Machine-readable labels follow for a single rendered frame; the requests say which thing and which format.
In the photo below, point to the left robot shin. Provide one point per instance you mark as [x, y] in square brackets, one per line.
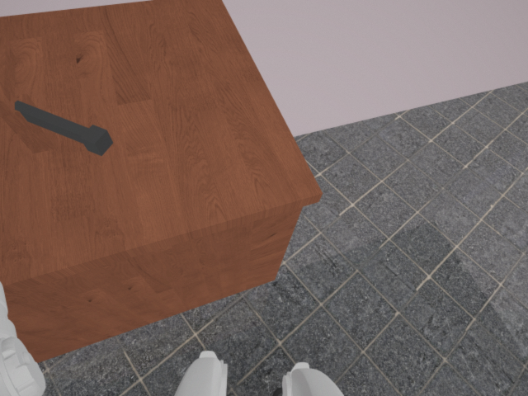
[207, 354]

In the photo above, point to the left robot forearm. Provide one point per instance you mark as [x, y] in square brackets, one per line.
[7, 328]

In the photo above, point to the tap lever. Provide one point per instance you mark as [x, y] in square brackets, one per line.
[96, 140]

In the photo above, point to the robot left upper arm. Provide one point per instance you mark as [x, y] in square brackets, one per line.
[20, 375]

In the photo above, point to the robot right thigh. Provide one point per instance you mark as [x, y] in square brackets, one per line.
[308, 382]

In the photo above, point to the counter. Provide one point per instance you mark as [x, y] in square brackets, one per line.
[196, 199]

